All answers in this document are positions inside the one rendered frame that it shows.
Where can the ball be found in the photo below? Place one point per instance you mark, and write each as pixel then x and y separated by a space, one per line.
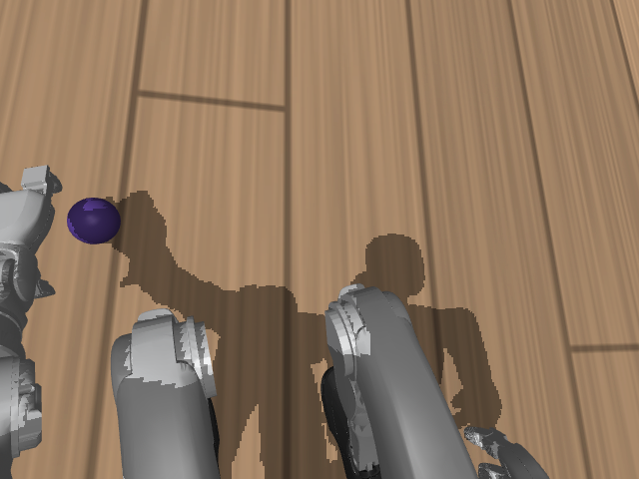
pixel 93 221

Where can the right robot hand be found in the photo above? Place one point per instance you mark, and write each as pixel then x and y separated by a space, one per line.
pixel 516 462

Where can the right robot foot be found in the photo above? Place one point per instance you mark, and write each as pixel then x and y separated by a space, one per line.
pixel 337 424

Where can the left robot hand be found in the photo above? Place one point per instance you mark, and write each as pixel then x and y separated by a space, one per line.
pixel 26 216

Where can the left robot arm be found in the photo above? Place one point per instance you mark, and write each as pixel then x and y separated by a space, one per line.
pixel 20 396

